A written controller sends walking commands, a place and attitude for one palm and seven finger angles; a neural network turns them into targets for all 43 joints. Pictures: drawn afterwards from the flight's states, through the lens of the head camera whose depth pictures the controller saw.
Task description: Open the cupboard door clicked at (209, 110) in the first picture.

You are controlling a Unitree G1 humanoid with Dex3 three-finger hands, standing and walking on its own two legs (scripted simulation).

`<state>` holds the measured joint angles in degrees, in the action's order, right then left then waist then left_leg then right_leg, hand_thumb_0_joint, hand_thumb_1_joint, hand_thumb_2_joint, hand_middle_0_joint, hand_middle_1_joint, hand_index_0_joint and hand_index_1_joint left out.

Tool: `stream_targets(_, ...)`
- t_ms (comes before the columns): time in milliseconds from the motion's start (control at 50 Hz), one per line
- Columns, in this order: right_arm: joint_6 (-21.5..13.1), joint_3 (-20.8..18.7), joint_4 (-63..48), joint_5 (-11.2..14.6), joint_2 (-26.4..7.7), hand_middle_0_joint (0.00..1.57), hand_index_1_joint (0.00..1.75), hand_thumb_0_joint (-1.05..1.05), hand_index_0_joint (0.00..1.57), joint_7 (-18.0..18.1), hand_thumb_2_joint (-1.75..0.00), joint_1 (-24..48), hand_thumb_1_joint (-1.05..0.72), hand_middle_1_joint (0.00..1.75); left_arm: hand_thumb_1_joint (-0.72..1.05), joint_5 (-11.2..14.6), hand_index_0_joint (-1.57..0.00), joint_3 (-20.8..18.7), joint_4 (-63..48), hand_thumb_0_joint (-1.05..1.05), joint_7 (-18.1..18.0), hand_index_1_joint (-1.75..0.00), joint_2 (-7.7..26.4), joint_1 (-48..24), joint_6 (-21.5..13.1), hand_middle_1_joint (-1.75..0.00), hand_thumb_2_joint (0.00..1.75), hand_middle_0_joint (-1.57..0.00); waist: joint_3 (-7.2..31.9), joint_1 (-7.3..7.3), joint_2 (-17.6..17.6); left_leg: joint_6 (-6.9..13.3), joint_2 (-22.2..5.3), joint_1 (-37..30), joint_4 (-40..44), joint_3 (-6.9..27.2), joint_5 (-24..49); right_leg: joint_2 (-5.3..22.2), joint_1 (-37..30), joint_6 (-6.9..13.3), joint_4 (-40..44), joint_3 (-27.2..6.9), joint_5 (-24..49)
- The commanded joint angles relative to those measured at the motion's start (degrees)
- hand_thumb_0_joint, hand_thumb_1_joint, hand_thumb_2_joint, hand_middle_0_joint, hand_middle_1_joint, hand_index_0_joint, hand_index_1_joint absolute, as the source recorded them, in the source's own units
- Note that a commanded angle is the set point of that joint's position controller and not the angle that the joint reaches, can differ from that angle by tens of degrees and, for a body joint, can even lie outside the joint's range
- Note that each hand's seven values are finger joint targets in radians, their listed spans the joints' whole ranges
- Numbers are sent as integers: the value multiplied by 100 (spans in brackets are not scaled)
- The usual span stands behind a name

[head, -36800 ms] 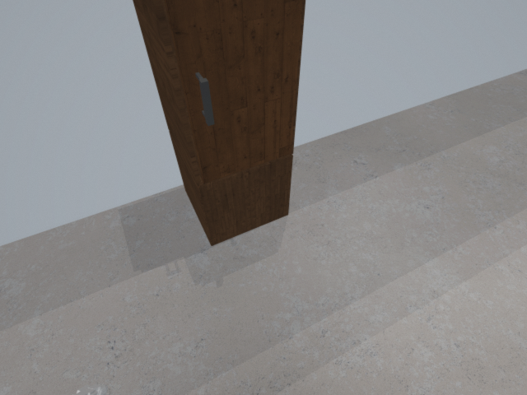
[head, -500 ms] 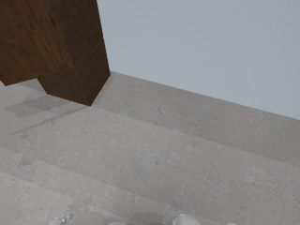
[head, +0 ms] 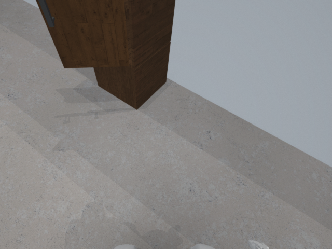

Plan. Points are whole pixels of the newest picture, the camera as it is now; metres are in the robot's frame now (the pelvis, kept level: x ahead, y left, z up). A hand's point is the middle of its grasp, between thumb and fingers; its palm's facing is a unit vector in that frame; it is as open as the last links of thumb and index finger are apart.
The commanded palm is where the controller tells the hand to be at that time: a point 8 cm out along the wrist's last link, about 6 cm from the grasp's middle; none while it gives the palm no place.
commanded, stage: turn to face it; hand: left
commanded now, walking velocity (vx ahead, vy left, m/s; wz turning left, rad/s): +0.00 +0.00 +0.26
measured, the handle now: (46, 7) +0.96 +0.57 +0.01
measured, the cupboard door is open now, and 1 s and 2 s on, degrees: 43 43 43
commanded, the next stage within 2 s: take the last steps up to it in 0.24 s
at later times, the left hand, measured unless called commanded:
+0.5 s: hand out of the picture +0.04 +0.15 -0.15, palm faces +0.18 -0.96 -0.21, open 7.4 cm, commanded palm none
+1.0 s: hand (64, 246) +0.13 +0.26 -0.15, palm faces +0.27 -0.94 -0.19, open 7.4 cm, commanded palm none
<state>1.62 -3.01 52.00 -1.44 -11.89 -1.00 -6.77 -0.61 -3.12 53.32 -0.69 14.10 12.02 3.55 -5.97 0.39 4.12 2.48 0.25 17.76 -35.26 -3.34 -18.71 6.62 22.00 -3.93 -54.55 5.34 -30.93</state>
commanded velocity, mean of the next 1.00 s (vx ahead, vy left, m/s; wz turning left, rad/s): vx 0.20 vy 0.09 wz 0.17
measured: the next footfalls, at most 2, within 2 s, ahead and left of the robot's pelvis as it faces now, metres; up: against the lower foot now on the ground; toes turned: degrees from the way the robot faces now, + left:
right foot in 0.30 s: +0.05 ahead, -0.15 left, +0.00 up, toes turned +0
left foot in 0.72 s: +0.08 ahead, +0.13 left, +0.00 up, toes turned +19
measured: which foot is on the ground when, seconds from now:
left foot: down 0.00-0.30, up 0.32-0.70, down 0.72-1.00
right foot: up 0.00-0.28, down 0.30-0.72, up 0.74-1.00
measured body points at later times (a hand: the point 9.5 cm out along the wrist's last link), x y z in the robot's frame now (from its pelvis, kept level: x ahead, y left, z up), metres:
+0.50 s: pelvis +0.02 -0.04 +0.02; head +0.05 -0.05 +0.46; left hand +0.03 +0.20 -0.13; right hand +0.10 -0.28 -0.14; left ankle -0.03 +0.08 -0.66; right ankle +0.01 -0.15 -0.73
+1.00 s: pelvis +0.11 +0.06 +0.02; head +0.13 +0.07 +0.47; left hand +0.12 +0.31 -0.13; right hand +0.16 -0.17 -0.14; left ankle +0.04 +0.12 -0.73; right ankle +0.20 -0.06 -0.68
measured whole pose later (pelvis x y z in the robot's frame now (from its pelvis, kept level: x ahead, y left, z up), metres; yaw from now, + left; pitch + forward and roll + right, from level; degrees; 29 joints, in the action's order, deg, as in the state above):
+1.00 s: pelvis +0.11 +0.06 +0.02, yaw +14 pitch +0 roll +1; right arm -2.5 -1.2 60.9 -1.6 -8.9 0.3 -18.3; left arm -1.2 -2.7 57.9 1.2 11.6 10.1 0.4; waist -3.2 0.7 1.4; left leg 3.6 2.5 3.9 -19.1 -5.5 -15.1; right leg 6.2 28.9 -0.7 -50.1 5.2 -17.0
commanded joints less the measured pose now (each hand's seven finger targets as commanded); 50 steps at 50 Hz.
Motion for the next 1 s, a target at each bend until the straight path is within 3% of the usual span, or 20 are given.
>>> stream_targets(0,-133,-193,-179,-5,-1100,20,30,0,20,264,-90,-490,-90,30,90,1,-20,-124,-470,0,4,-30,392,-260,-170,-30,90,-20,949,-176,-1279,769,-1593,-1277,1297,1436,4195,-46,844,-50,-927,-531,457)
stream_targets(160,-78,-190,-23,-17,-1086,20,30,0,20,238,-90,-451,-90,30,90,20,-20,-62,-323,0,12,-30,241,-169,-183,-30,90,-20,786,-144,-1340,665,-1407,-857,1378,1400,3343,-413,-285,37,1070,-187,619)
stream_targets(220,-59,-192,-3,34,-1011,20,30,0,20,213,-90,-258,-90,30,90,20,-20,-86,-161,0,-5,-30,311,275,-276,-30,90,-20,872,94,-1234,380,-1140,-423,1014,1358,2639,-480,-1290,96,2554,-111,1703)
stream_targets(240,-62,-176,-20,76,-878,20,30,0,20,187,-90,-248,-90,30,90,1,-20,-118,-99,0,-33,-30,493,430,-337,-30,90,-20,899,171,-767,117,-854,-32,676,1210,1857,-179,-1830,176,3185,-405,2217)
stream_targets(260,-62,-134,-78,122,-568,20,30,0,20,147,-90,-319,-90,30,90,-72,-20,-196,-67,0,-78,-30,892,526,-394,-30,90,-20,906,168,559,-267,-189,746,-144,530,303,953,-2263,571,3605,-1588,2697)
stream_targets(280,-6,-125,-185,118,-499,20,30,0,20,112,-90,-242,-90,30,90,-102,-20,-223,-116,0,-76,-30,1193,508,-394,-30,90,-20,675,210,1089,-404,167,761,-1243,300,-1445,1888,-1630,1181,3950,-2102,2978)
stream_targets(320,99,-175,-38,69,-532,20,30,0,20,128,-90,-88,-90,30,90,-68,-20,-167,-141,0,-123,-30,864,252,-427,-30,90,-20,398,137,1152,-380,-31,1045,-2627,618,-1325,1546,-1259,1456,3852,-1951,3436)
stream_targets(360,92,-169,100,57,-500,20,30,0,20,66,-90,-203,-90,30,90,-58,-20,-148,-180,0,-88,-30,682,156,-456,-30,90,-20,357,68,764,-456,-126,1209,-2933,525,-788,1255,-1405,1238,3829,-1309,3235)
stream_targets(480,-11,-136,26,35,-314,20,30,0,20,-102,-90,262,-90,30,90,-91,-20,-241,158,0,-28,-30,742,828,-611,-30,90,-20,258,393,418,-525,-268,1436,-1688,120,-484,1449,-2055,1132,4247,-1121,1864)
stream_targets(580,-97,-92,-109,51,-254,20,30,0,20,-167,-90,435,-90,30,90,-127,-20,-318,336,0,22,-30,865,889,-634,-30,90,-20,221,400,565,-452,-309,1009,-545,-67,-482,1615,-1893,1127,4181,-898,1517)
stream_targets(640,-184,-40,36,43,-279,20,30,0,20,-141,-90,-104,-90,30,90,-98,-20,-332,380,0,60,-30,909,671,-603,-30,90,-20,365,90,472,-374,-45,-281,580,-455,108,1316,-1240,851,3660,-376,1632)
stream_targets(660,-221,-69,183,37,-432,20,30,0,20,-104,-90,-547,-90,30,90,-77,-20,-327,361,0,77,-30,868,530,-580,-30,90,-20,463,-146,171,-325,40,-1144,979,-556,330,1110,-693,682,3251,-107,1468)
stream_targets(680,-263,-172,337,10,-840,20,30,0,20,-39,-90,-1180,-90,30,90,-63,-20,-284,277,0,118,-30,624,446,-558,-30,90,-20,727,-447,-890,-43,-524,-2154,1327,277,-80,668,140,433,1964,273,1212)
stream_targets(700,-274,-324,481,-77,-1447,20,30,0,20,48,-90,-1957,-90,30,90,-21,-20,-193,15,0,161,-30,250,229,-536,-30,90,-20,866,-768,-2389,687,-1988,-2758,1922,2404,-369,-155,1434,132,127,786,-356)
stream_targets(720,-252,-299,606,-60,-1496,20,30,0,20,125,-90,-2286,-90,30,90,-78,-20,-119,-202,0,124,-30,248,-327,-532,-30,90,-20,735,-903,-1897,1144,-2355,-2420,2192,2824,-321,-144,1890,295,-938,82,-571)
stream_targets(740,-279,-241,544,-42,-1327,20,30,0,20,178,-90,-1989,-90,30,90,-62,-20,-103,-202,0,113,-30,168,-503,-532,-30,90,-20,566,-713,-1559,1213,-2266,-2038,2219,2697,-417,15,2104,374,-1447,-233,-182)
stream_targets(780,-369,-90,380,-14,-836,20,30,0,20,217,-90,-1336,-90,30,90,-86,-20,-106,12,0,181,-30,205,-257,-515,-30,90,-20,232,-319,-1167,941,-1856,-1325,2383,1945,-77,243,1781,368,-1399,-377,677)
stream_targets(840,-509,5,471,2,-691,20,30,0,20,226,-90,-1283,-90,30,90,-82,-20,-43,193,0,200,-30,48,79,-464,-30,90,-20,411,-63,-962,873,-1493,-1475,2327,1091,1736,154,1354,293,-710,-229,1157)
stream_targets(900,-522,10,643,14,-620,20,30,0,20,213,-90,-1453,-90,30,90,-78,-20,4,142,0,190,-30,-6,-152,-448,-30,90,-20,335,-60,-871,873,-1340,-1424,2344,726,2260,44,1000,283,172,-80,1415)
stream_targets(980,-509,11,840,-5,-581,20,30,0,20,195,-90,-1711,-90,30,90,-72,-20,18,-72,0,187,-30,13,-669,-455,-30,90,-20,80,-148,-848,886,-1382,-1321,2370,735,2068,-84,680,327,1036,5,1576)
